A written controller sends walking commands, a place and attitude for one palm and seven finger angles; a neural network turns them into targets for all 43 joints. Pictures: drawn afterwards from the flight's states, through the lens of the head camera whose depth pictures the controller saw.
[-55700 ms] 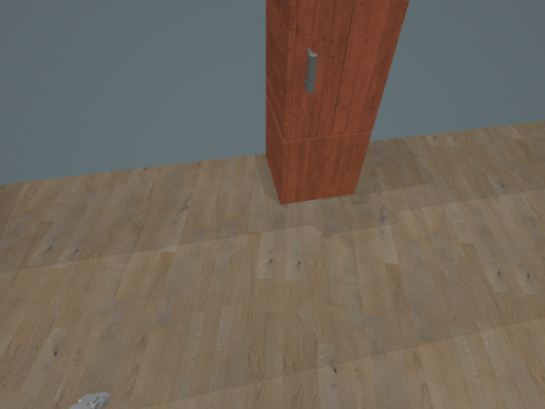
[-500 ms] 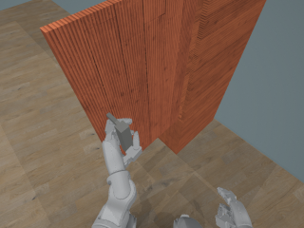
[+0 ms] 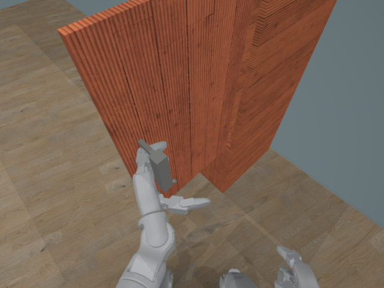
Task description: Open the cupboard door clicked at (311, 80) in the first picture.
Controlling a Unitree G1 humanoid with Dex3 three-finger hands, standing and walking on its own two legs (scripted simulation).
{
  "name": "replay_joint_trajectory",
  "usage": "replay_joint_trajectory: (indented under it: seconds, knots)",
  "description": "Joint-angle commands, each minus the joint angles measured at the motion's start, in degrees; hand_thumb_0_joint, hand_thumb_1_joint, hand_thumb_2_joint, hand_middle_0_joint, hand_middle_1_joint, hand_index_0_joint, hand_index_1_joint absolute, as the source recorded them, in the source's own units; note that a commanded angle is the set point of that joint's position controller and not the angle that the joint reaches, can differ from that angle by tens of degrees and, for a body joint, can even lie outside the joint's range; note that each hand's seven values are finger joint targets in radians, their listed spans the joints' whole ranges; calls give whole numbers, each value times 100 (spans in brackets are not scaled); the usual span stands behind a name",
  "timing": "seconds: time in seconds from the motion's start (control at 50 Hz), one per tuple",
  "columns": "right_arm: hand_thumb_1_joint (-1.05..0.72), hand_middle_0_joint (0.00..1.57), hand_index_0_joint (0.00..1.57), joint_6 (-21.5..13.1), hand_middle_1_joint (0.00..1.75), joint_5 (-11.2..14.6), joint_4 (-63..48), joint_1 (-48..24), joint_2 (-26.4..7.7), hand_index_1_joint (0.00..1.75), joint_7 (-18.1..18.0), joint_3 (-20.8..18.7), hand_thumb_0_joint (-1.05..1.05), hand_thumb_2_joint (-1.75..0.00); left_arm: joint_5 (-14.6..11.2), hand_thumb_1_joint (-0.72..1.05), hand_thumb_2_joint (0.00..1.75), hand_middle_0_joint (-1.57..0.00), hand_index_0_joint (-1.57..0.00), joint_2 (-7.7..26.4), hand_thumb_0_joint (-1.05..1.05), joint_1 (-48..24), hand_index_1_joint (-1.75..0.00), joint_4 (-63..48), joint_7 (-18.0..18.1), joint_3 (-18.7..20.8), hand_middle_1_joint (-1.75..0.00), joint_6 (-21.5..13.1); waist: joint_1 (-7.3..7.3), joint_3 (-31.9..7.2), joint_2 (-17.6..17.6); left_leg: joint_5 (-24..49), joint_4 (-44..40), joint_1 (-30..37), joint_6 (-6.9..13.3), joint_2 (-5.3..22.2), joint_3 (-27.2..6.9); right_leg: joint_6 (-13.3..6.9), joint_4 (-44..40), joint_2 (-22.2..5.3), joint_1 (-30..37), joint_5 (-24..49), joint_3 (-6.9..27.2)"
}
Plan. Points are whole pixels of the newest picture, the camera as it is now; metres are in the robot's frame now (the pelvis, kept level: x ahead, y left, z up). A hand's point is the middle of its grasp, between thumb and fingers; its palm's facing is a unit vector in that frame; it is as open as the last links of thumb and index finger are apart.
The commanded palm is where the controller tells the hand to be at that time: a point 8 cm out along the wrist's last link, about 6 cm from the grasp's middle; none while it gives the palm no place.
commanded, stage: open thumb and fingers to let go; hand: left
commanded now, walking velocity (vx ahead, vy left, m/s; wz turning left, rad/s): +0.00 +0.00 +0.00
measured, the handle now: (154, 165) +0.36 +0.10 +0.04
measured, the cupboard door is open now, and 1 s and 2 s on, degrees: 91 94 94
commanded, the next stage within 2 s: slide the hand sideways off the handle in 0.18 s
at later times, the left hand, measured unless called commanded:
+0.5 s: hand (173, 200) +0.29 +0.05 +0.04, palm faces -0.20 -0.98 -0.05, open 16.1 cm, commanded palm +0.27 +0.10 +0.04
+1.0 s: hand (155, 216) +0.25 +0.08 +0.04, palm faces -0.09 -1.00 +0.03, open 16.2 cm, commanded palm +0.23 +0.14 +0.04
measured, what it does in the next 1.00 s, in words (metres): stands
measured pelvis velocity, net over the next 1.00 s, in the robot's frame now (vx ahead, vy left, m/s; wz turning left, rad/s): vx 0.00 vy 0.03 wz -0.02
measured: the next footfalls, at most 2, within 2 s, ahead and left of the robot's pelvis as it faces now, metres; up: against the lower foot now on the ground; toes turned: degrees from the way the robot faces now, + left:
none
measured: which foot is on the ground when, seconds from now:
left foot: down 0.00-1.00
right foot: down 0.00-1.00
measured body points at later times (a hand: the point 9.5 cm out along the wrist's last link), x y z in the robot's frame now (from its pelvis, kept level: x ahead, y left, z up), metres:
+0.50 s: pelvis -0.01 +0.02 +0.00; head +0.06 +0.00 +0.44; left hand +0.29 +0.10 +0.04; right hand +0.15 -0.21 -0.11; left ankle +0.03 +0.14 -0.65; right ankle +0.01 -0.10 -0.65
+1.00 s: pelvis +0.00 +0.03 -0.01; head +0.07 +0.02 +0.44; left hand +0.25 +0.14 +0.04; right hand +0.19 -0.19 -0.10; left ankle +0.03 +0.14 -0.65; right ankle +0.01 -0.10 -0.65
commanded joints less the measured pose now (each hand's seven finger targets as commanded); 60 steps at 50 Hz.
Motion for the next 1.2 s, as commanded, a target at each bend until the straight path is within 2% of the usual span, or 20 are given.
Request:
replay_joint_trajectory:
  seconds: [0.0, 0.14, 0.26, 0.28, 0.3, 0.32, 0.34, 0.36, 0.42, 0.46, 0.5, 0.56, 0.6, 0.66, 0.7, 0.82, 0.88, 0.96, 1.06, 1.18]
  knots:
    - [-90, 20, 20, -292, 30, -4, -845, -334, -489, 30, -11, -128, 0, -90, 105, -50, 30, -21, -21, -587, 0, -1177, -65, -1236, 31, -95, -65, -269, -71, -1696, -556, 1277, -659, 977, 231, -188, 206, 15, -1152, 38, 1080, 1732, 109]
    - [-90, 20, 20, -278, 30, -1, -815, -401, -486, 30, -17, -97, 0, -90, 102, -50, 30, -15, -15, -594, 0, -1443, -30, -1075, 128, -2, -30, -209, -73, -1512, -541, 1058, -709, 925, 220, -190, 173, -1, -1174, 61, 928, 1323, 69]
    - [-90, 20, 20, -286, 30, -16, -781, -424, -491, 30, -12, -95, 0, -90, 72, -50, 30, -15, -15, -646, 0, -1609, -30, -990, 163, 15, -30, -183, -104, -1616, -661, 1033, -672, 940, 229, -193, 151, 6, -1147, 75, 866, 1256, 51]
    - [-90, 20, 20, -217, 30, 12, -701, -37, -738, 30, 5, -125, 0, -90, 809, -50, 30, -15, -15, 48, 0, -1614, -30, -1144, -1031, -1202, -30, -453, -659, -1327, -777, 1063, -478, 958, 336, -191, 160, 21, -1027, 6, 524, 1663, 192]
    - [-90, 20, 20, -183, 30, 79, -895, 18, -720, 30, -7, -203, 0, -90, 569, -50, 30, -15, -15, 476, 0, -1868, -30, -1638, -1670, -748, -30, -733, -423, -1845, -429, 1138, -443, 1032, 361, -212, 169, -27, -960, -50, 771, 1855, 257]
    - [-90, 20, 20, -147, 30, 106, -946, 1, -727, 30, -36, -196, 0, -90, 484, -50, 30, -15, -15, 646, 0, -1770, -30, -1680, -2077, -693, -30, -883, -296, -2107, -426, 1222, -448, 1103, 375, -235, 186, -47, -899, -53, 1002, 2029, 319]
    - [-90, 20, 20, -164, 30, 144, -1014, -51, -706, 30, -56, -183, 0, -90, 358, -50, 30, -15, -15, 584, 0, -1765, -30, -1763, -2422, -822, -30, -965, -335, -2099, -268, 1197, -423, 1140, 380, -232, 189, -36, -889, -58, 962, 2042, 335]
    - [-90, 20, 20, -187, 30, 214, -1067, -11, -707, 30, -64, -166, 0, -90, 145, -50, 30, -15, -15, 515, 0, -1538, -30, -1648, -2828, -905, -30, -969, -397, -1882, -434, 1095, -436, 1113, 389, -227, 162, -22, -936, -44, 905, 1940, 311]
    - [-90, 20, 20, -221, 30, 436, -1310, -163, -721, 30, -139, -74, 0, -90, -922, -50, 30, -15, -15, 286, 0, -1343, -30, -1693, -3400, -609, -30, -730, -255, -1457, -336, 635, -690, 1129, 341, -239, 132, -14, -1213, 25, 881, 1182, 247]
    - [-90, 20, 20, -210, 30, 505, -1389, -200, -768, 30, -179, -57, 0, -90, -1345, -50, 30, -15, -15, 332, 0, -968, -30, -1595, -3345, -168, -30, -474, -113, -1275, -693, 460, -834, 1047, 315, -238, 115, 8, -1347, 56, 943, 769, 185]
    - [-90, 20, 20, -198, 30, 488, -1461, -220, -786, 30, -154, -43, 0, -90, -1383, -50, 30, -15, -15, 420, 0, -667, -30, -1659, -3111, 66, -30, -385, 16, -1288, -688, 632, -872, 1039, 300, -235, 99, 0, -1203, 63, 938, 876, 105]
    - [-90, 20, 20, -178, 30, 409, -1546, -149, -765, 30, -40, -93, 0, -90, -934, -50, 30, -15, -15, 446, 0, -373, -30, -1956, -2756, -29, -30, -536, 9, -1328, -733, 860, -745, 987, 299, -205, 87, -5, -912, 47, 750, 1117, 51]
    - [-90, 20, 20, -161, 30, 356, -1596, -114, -743, 30, 52, -119, 0, -90, -570, -50, 30, -15, -15, 572, 0, -167, -30, -2191, -2621, -108, -30, -684, 52, -1492, -458, 1045, -640, 969, 294, -195, 95, -40, -720, 26, 668, 1278, 72]
    - [-90, 20, 20, -90, 30, 339, -1662, -129, -742, 30, 116, -131, 0, -90, -378, -50, 30, -15, -15, 647, 0, 174, -30, -2251, -2568, -157, -30, -739, 31, -1323, -402, 830, -597, 869, 284, -192, 125, -53, -725, 45, 529, 1100, 98]
    - [-90, 20, 20, -37, 30, 365, -1751, -142, -756, 30, 110, -126, 0, -90, -351, -50, 30, -15, -15, 701, 0, 288, -30, -2442, -2627, -182, -30, -698, 52, -1339, -293, 753, -650, 911, 277, -183, 117, -67, -713, 57, 511, 1000, 92]
    - [-90, 20, 20, -19, 30, 442, -1922, -84, -729, 30, -8, -96, 0, -90, -704, -50, 30, -15, -15, 672, 0, 892, -30, -3199, -2864, -229, -30, -466, 33, -1510, -309, 1024, -687, 1130, 283, -177, 82, -38, -755, 106, 804, 1353, 49]
    - [-90, 20, 20, -72, 30, 456, -1952, -49, -733, 30, -55, -78, 0, -90, -819, -50, 30, -15, -15, 717, 0, 1279, -30, -3371, -2929, -177, -30, -442, -30, -1453, -586, 1137, -642, 1081, 295, -160, 41, -11, -745, 126, 834, 1483, 19]
    - [-90, 20, 20, -112, 30, 429, -1947, -30, -714, 30, -91, -80, 0, -90, -793, -50, 30, -15, -15, 959, 0, 1770, -30, -3398, -3014, 87, -30, -488, 30, -1283, -661, 1120, -536, 843, 282, -191, 76, -1, -686, 111, 829, 1592, 57]
    - [-90, 20, 20, -151, 30, 425, -2070, -14, -675, 30, -52, -78, 0, -90, -758, -50, 30, -15, -15, 1064, 0, 2411, -30, -3853, -3191, 45, -30, -587, 89, -1347, -224, 1374, -474, 922, 261, -200, 84, -33, -529, 105, 778, 1790, 52]
    - [-90, 20, 20, -188, 30, 459, -2147, 19, -699, 30, -79, -102, 0, -90, -926, -50, 30, -15, -15, 1295, 0, 3021, -30, -4209, -3447, 243, -30, -647, 48, -1315, -368, 1467, -319, 742, 291, -210, 82, -4, -492, 128, 846, 2013, 102]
